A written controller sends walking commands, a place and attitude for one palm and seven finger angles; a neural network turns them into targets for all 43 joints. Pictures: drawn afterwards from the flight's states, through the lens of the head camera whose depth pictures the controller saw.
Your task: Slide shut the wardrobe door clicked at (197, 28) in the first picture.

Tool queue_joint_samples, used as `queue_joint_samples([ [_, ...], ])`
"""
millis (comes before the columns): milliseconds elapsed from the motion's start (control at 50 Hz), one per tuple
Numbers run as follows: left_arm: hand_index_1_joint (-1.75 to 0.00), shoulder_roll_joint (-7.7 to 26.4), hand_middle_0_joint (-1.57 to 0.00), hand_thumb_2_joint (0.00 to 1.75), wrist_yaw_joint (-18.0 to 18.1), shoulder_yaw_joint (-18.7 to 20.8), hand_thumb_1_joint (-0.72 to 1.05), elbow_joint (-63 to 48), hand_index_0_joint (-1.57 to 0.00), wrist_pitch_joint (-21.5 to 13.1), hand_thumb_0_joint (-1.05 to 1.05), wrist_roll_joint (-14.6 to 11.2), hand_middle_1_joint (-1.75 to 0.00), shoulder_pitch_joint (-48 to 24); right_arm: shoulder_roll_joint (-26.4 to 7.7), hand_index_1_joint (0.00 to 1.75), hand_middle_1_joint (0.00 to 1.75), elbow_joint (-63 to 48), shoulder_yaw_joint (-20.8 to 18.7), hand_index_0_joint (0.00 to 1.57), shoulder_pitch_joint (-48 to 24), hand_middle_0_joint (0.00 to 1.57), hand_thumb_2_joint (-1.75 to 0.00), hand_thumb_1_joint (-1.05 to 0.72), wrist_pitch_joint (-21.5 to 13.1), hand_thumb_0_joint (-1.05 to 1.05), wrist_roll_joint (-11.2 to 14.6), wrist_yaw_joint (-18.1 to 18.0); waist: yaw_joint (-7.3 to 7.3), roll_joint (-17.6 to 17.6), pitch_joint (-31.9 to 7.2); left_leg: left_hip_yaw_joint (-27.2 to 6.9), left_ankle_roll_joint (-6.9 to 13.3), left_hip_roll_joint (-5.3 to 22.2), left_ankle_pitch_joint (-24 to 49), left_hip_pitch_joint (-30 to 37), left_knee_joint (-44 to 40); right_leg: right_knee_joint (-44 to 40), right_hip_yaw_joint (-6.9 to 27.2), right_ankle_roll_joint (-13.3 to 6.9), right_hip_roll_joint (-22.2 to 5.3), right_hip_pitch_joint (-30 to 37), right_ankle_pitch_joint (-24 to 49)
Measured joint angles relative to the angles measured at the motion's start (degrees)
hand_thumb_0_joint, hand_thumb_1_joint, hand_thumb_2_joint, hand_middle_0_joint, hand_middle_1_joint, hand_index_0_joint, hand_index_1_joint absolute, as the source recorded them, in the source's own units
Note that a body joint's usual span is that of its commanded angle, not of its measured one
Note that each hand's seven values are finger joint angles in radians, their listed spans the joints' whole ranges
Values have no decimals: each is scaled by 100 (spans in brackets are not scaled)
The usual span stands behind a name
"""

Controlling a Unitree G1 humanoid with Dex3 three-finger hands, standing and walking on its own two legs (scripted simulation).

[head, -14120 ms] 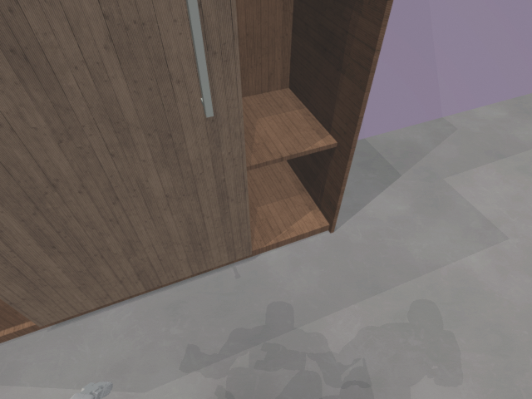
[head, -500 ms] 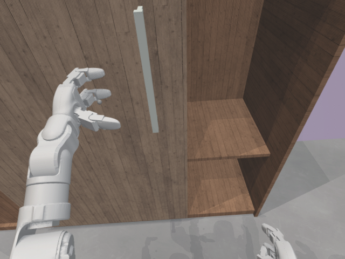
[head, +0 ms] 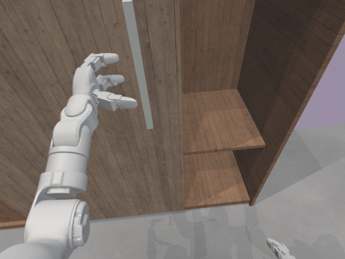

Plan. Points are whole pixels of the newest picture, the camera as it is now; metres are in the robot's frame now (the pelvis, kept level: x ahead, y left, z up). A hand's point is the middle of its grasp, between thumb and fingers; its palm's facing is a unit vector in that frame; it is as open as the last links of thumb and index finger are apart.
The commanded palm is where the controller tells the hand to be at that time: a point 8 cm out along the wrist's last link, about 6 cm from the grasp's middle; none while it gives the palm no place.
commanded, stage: move the hooked fingers beside the handle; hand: left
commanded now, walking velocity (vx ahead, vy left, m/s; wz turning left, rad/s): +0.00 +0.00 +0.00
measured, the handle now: (141, 74) +0.49 +0.09 +0.20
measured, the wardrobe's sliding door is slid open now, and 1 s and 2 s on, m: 0.39 0.39 0.39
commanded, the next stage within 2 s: feel for the door with the fingertips in 0.88 s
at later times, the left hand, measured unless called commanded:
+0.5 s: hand (113, 89) +0.41 +0.14 +0.22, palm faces +0.10 -0.99 +0.01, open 14.0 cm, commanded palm +0.39 +0.19 +0.22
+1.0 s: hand (109, 86) +0.42 +0.15 +0.22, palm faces +0.13 -0.99 +0.02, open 14.0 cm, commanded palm +0.39 +0.20 +0.21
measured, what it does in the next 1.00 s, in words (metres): stands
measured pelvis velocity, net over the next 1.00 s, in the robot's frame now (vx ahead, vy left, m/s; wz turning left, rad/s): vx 0.00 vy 0.00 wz -0.02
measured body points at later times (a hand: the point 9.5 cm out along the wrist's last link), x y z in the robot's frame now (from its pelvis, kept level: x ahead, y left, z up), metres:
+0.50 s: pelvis +0.00 +0.01 +0.00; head -0.02 -0.02 +0.45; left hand +0.40 +0.19 +0.22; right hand +0.15 -0.24 -0.10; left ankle +0.05 +0.13 -0.74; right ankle -0.07 -0.09 -0.74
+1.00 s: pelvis +0.00 +0.00 +0.00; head -0.02 -0.02 +0.45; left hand +0.40 +0.20 +0.22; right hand +0.10 -0.26 -0.12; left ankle +0.05 +0.13 -0.74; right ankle -0.07 -0.09 -0.74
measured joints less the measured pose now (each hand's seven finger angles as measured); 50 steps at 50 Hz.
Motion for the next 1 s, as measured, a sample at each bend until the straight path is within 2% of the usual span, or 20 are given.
queue_joint_samples([
  [120, -120, -15, -31, 30, 74, 305, -50, 118, -31, -84, -1, 47, -120, 125, 27, 30, 30, -49, -8, 20, 167, 21, -90, -90, 144, 2, -48, 45, -95, 5, -128, 136, 21, 11, -44, 60, -54, -36, 138, 32, -15, 0, -1],
  [180, -120, 50, -31, 30, 108, 369, -50, -60, -31, -101, -1, 110, -120, 361, 28, 30, 30, -123, -38, 20, 264, 21, -90, -90, 198, 2, -37, 64, -95, -1, -137, 178, 25, 21, -73, 119, -61, -65, 181, 35, -12, 54, -2],
  [280, -120, 19, -30, 30, 57, 229, -50, -539, -30, -121, -1, 86, -120, 677, 4, 30, 30, -148, -85, 20, 308, 21, -90, -90, 208, 2, 3, 70, 1, -16, -62, 143, 36, 18, -97, 172, -24, -114, 146, 39, -7, 162, 8],
  [380, -120, -125, -30, 30, 45, -36, -50, -698, -30, 7, -1, 28, -120, 608, -11, 30, 30, -101, -78, 20, 116, 20, -90, -90, 166, 2, 23, 35, 86, -31, -1, 59, 44, -2, -62, 142, 6, -120, 60, 45, -10, 182, 31],
  [500, -120, -252, -30, 30, 244, -173, -50, -494, -30, 129, -1, 50, -120, 332, 32, 30, 30, -136, -28, 20, -177, 20, -90, -90, 136, 2, -2, 27, 77, -4, -13, 31, 50, -14, 12, 113, -21, -89, 31, 49, -17, 135, 63],
  [640, -120, -248, -30, 30, 358, -111, -50, 44, -30, 31, -1, 96, -120, -18, 122, 30, 30, -156, 61, 20, -212, 21, -90, -90, 179, 1, -26, 42, 33, -8, -64, 36, 39, -2, 59, 103, -50, -43, 38, 36, -7, 86, 72],
  [760, -120, -77, -30, 30, 298, 9, -50, 413, -31, -99, -1, 144, -120, -110, 105, 30, 30, -126, 64, 20, -13, 21, -90, -90, 226, 1, -18, 42, -11, 6, -44, 38, 27, 25, 61, 57, -30, -17, 45, 21, 19, 33, 74],
  [900, -120, -67, -30, 30, 146, 108, -50, 68, -30, -318, -1, 74, -120, 160, 11, 30, 30, -33, -39, 20, 265, 21, -90, -90, 168, 2, -15, 54, -21, 25, -11, 59, 24, 40, 55, 76, -53, -64, 71, 17, 31, 52, 92],
  [1000, -120, 22, -30, 30, 73, 183, -50, 41, -30, -233, -1, 57, -120, 255, -23, 30, 30, 2, -60, 20, 308, 21, -90, -90, 181, 2, 13, 43, -40, -9, -79, 76, 22, 53, 30, 119, -61, -101, 91, 16, 42, 100, 91],
])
